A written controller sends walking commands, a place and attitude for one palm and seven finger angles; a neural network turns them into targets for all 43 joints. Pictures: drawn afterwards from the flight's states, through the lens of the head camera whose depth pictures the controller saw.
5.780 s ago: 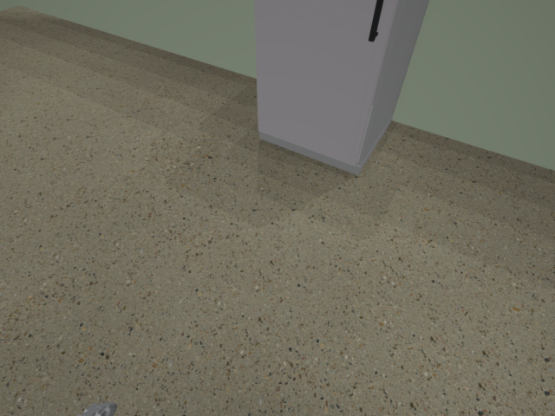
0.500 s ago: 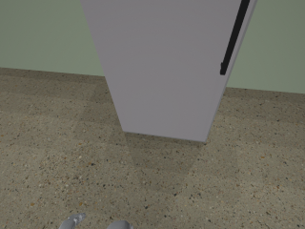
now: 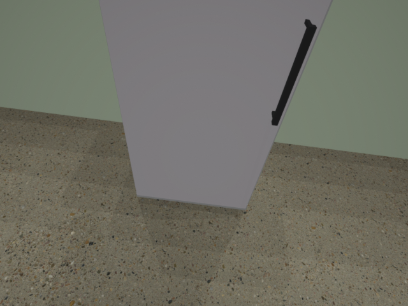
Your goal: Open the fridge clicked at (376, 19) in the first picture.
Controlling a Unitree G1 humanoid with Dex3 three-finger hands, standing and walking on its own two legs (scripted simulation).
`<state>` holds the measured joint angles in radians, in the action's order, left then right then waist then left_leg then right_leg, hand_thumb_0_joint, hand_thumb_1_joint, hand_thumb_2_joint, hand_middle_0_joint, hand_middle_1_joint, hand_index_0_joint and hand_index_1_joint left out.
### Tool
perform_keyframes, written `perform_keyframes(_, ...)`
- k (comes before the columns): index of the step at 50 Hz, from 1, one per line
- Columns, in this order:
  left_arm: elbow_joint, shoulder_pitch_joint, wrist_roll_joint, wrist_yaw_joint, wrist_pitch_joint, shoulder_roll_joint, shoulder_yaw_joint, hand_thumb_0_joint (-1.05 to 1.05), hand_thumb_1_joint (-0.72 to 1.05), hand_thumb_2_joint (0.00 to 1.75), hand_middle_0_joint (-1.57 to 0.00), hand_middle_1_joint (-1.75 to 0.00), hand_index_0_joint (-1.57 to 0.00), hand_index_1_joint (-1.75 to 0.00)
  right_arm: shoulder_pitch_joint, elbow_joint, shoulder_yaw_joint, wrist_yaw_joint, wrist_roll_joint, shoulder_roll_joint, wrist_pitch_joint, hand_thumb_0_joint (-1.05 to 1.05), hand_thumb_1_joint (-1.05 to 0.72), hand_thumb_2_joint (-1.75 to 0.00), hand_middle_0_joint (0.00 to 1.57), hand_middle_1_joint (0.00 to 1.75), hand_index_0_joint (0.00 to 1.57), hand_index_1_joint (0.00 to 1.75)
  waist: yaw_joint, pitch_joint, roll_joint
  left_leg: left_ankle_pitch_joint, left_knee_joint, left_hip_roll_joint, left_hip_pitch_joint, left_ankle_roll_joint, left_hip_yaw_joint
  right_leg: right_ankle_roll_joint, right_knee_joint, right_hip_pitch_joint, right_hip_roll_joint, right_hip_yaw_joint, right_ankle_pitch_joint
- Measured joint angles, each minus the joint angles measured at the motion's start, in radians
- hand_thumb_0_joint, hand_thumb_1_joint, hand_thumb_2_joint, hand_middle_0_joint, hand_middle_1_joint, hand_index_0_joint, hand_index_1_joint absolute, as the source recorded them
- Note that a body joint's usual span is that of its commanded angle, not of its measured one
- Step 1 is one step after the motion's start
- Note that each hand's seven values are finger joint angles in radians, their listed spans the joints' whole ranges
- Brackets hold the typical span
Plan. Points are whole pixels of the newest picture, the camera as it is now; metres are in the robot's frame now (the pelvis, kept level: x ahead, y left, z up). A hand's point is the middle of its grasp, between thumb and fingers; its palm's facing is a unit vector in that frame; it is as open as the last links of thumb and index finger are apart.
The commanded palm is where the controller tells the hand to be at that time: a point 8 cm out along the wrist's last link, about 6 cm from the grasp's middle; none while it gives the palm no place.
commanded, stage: take the last steps up to it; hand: right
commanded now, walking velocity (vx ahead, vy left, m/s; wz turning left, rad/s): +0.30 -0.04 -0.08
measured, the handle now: (289, 78) +0.72 -0.20 +0.11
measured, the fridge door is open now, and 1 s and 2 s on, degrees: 0 0 0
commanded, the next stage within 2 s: come to a stop and stand still in 0.68 s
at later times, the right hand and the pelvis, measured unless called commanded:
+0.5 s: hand out of the picture +0.09 -0.25 -0.18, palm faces +0.07 +0.99 -0.15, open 7.4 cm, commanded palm none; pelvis +0.12 -0.08 -0.01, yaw +0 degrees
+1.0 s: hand (288, 244) +0.34 -0.23 -0.18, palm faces +0.00 +0.97 -0.23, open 7.2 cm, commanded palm none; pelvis +0.26 -0.05 -0.01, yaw +1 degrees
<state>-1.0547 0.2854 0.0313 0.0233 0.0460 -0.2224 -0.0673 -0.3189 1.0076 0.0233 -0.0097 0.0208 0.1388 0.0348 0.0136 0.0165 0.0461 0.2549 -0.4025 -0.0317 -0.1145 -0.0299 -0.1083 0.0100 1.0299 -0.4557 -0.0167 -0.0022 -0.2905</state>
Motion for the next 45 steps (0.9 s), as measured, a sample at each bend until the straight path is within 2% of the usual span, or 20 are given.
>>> perform_keyframes(4,-0.015,0.014,-0.001,0.002,-0.005,-0.001,-0.005,0.01,0.91,0.89,-0.20,-0.29,-0.20,-0.30,-0.061,0.045,-0.003,0.000,0.001,-0.011,0.015,0.01,-0.91,-0.90,0.20,0.30,0.20,0.30,-0.006,0.001,-0.003,-0.014,0.068,-0.001,0.048,0.004,-0.021,0.018,-0.015,-0.039,-0.048,-0.011,0.075)
perform_keyframes(8,-0.028,0.002,-0.003,0.005,-0.006,0.006,-0.001,0.01,0.91,0.89,-0.20,-0.29,-0.20,-0.30,-0.112,0.088,-0.004,0.001,0.006,-0.021,0.023,0.01,-0.91,-0.90,0.20,0.30,0.20,0.30,-0.027,0.007,-0.013,-0.002,0.090,-0.010,0.078,0.018,-0.034,0.021,-0.133,-0.030,-0.077,-0.037,0.069)
perform_keyframes(13,-0.017,-0.053,-0.008,0.009,-0.027,0.031,0.012,0.01,0.91,0.89,-0.19,-0.29,-0.20,-0.30,-0.154,0.135,0.002,0.003,0.010,-0.019,0.016,0.01,-0.90,-0.90,0.20,0.30,0.20,0.30,-0.060,0.022,-0.039,0.056,0.051,-0.034,0.091,0.053,-0.040,0.002,-0.344,0.048,-0.072,-0.085,0.025)
perform_keyframes(15,-0.002,-0.075,-0.009,0.006,-0.050,0.041,0.019,0.01,0.91,0.89,-0.20,-0.29,-0.20,-0.30,-0.169,0.149,0.006,0.003,0.008,-0.016,0.008,0.01,-0.90,-0.90,0.20,0.30,0.20,0.30,-0.064,0.026,-0.049,0.104,-0.009,-0.046,0.083,0.073,-0.038,-0.006,-0.453,0.114,-0.060,-0.111,0.041)
perform_keyframes(16,0.005,-0.086,-0.007,0.002,-0.067,0.044,0.022,0.01,0.91,0.89,-0.20,-0.29,-0.20,-0.30,-0.177,0.155,0.008,0.004,0.005,-0.016,0.003,0.01,-0.90,-0.90,0.20,0.30,0.20,0.30,-0.062,0.028,-0.053,0.141,-0.076,-0.054,0.060,0.073,-0.032,-0.018,-0.490,0.142,-0.055,-0.118,0.044)
perform_keyframes(17,0.010,-0.101,-0.006,-0.005,-0.081,0.056,0.022,0.01,0.91,0.89,-0.20,-0.29,-0.20,-0.30,-0.169,0.162,0.009,0.005,0.001,-0.011,-0.006,0.01,-0.90,-0.90,0.20,0.30,0.20,0.30,-0.060,0.038,-0.072,0.188,-0.186,-0.071,0.020,0.062,-0.014,-0.028,-0.465,0.140,-0.043,-0.129,0.036)
perform_keyframes(19,0.021,-0.114,-0.004,-0.018,-0.099,0.075,0.029,0.00,0.91,0.89,-0.20,-0.29,-0.20,-0.30,-0.144,0.169,0.010,0.005,0.001,-0.004,-0.027,0.01,-0.90,-0.90,0.20,0.30,0.20,0.30,-0.057,0.049,-0.085,0.244,-0.449,-0.065,-0.089,0.039,0.028,-0.042,-0.440,0.160,-0.037,-0.153,0.014)
perform_keyframes(20,0.028,-0.114,-0.008,-0.028,-0.106,0.080,0.023,0.00,0.92,0.89,-0.20,-0.29,-0.20,-0.30,-0.129,0.168,0.012,0.007,0.001,-0.002,-0.033,0.01,-0.90,-0.90,0.20,0.30,0.20,0.30,-0.051,0.047,-0.085,0.233,-0.555,-0.061,-0.144,0.032,0.035,-0.046,-0.453,0.181,-0.035,-0.163,0.010)
perform_keyframes(22,0.035,-0.104,-0.010,-0.044,-0.116,0.078,0.016,-0.01,0.94,0.89,-0.20,-0.29,-0.20,-0.30,-0.088,0.157,0.019,0.013,0.005,0.005,-0.036,0.01,-0.90,-0.90,0.20,0.30,0.20,0.30,-0.036,0.041,-0.084,0.180,-0.666,-0.062,-0.234,0.027,0.030,-0.047,-0.507,0.228,-0.027,-0.176,0.021)
perform_keyframes(26,0.013,-0.056,-0.009,-0.049,-0.116,0.067,0.022,-0.02,0.95,0.89,-0.20,-0.29,-0.20,-0.30,0.005,0.095,0.031,0.017,0.009,0.027,-0.032,0.01,-0.91,-0.90,0.20,0.29,0.20,0.30,-0.027,0.019,-0.081,0.080,-0.639,-0.076,-0.345,0.042,0.017,-0.054,-0.616,0.312,-0.006,-0.188,0.041)
perform_keyframes(31,-0.031,0.015,-0.006,-0.043,-0.103,0.073,0.028,-0.01,0.93,0.89,-0.20,-0.29,-0.20,-0.30,0.116,0.025,0.038,0.018,0.007,0.045,-0.031,0.01,-0.91,-0.90,0.19,0.29,0.19,0.30,-0.011,0.016,-0.074,0.001,-0.461,-0.088,-0.379,0.055,0.022,-0.045,-0.681,0.390,0.012,-0.191,0.028)
perform_keyframes(35,-0.059,0.057,0.000,-0.039,-0.088,0.080,0.027,0.00,0.92,0.89,-0.20,-0.29,-0.20,-0.30,0.175,-0.007,0.038,0.019,0.005,0.050,-0.028,0.01,-0.91,-0.90,0.19,0.29,0.19,0.30,0.016,0.034,-0.053,-0.009,-0.309,-0.076,-0.339,0.048,0.014,-0.023,-0.659,0.429,0.001,-0.194,-0.027)
perform_keyframes(38,-0.077,0.091,0.000,-0.037,-0.079,0.083,0.027,0.00,0.91,0.89,-0.20,-0.29,-0.20,-0.30,0.191,-0.020,0.032,0.022,0.006,0.052,-0.011,0.01,-0.91,-0.90,0.19,0.29,0.19,0.30,0.032,0.045,-0.036,-0.058,-0.171,-0.049,-0.257,0.032,-0.010,0.004,-0.569,0.432,-0.025,-0.194,-0.109)
perform_keyframes(39,-0.085,0.098,-0.004,-0.035,-0.076,0.083,0.028,0.00,0.91,0.89,-0.20,-0.29,-0.20,-0.30,0.196,-0.019,0.031,0.020,0.008,0.050,0.003,0.01,-0.91,-0.90,0.19,0.29,0.19,0.30,0.031,0.051,-0.028,-0.105,-0.167,-0.040,-0.250,0.018,-0.016,0.006,-0.490,0.407,-0.042,-0.190,-0.145)
perform_keyframes(40,-0.091,0.093,-0.009,-0.034,-0.069,0.080,0.029,0.00,0.91,0.89,-0.20,-0.29,-0.20,-0.30,0.201,-0.018,0.029,0.018,0.006,0.044,0.014,0.01,-0.91,-0.90,0.19,0.29,0.19,0.30,0.033,0.064,-0.014,-0.085,-0.199,-0.030,-0.251,0.003,-0.026,0.002,-0.369,0.363,-0.055,-0.163,-0.190)
perform_keyframes(42,-0.096,0.076,-0.017,-0.036,-0.051,0.075,0.029,0.00,0.91,0.89,-0.20,-0.29,-0.20,-0.30,0.197,-0.012,0.018,0.013,-0.001,0.030,0.025,0.00,-0.91,-0.90,0.19,0.29,0.20,0.30,0.032,0.076,-0.002,-0.031,-0.211,-0.016,-0.232,-0.018,-0.037,-0.002,-0.143,0.263,-0.048,-0.101,-0.245)
perform_keyframes(43,-0.095,0.064,-0.019,-0.039,-0.045,0.072,0.030,0.00,0.91,0.89,-0.20,-0.29,-0.20,-0.30,0.191,-0.006,0.013,0.008,-0.002,0.021,0.022,0.00,-0.91,-0.90,0.20,0.29,0.20,0.30,0.030,0.078,0.001,-0.022,-0.192,-0.010,-0.215,-0.022,-0.039,0.000,-0.076,0.221,-0.044,-0.083,-0.240)
perform_keyframes(45,-0.085,0.037,-0.022,-0.045,-0.037,0.066,0.032,0.01,0.91,0.89,-0.20,-0.29,-0.20,-0.30,0.179,0.008,0.002,-0.002,-0.001,0.005,0.009,0.00,-0.91,-0.90,0.20,0.29,0.20,0.30,0.024,0.076,0.000,-0.035,-0.145,-0.003,-0.187,-0.013,-0.037,0.009,-0.050,0.162,-0.041,-0.066,-0.214)
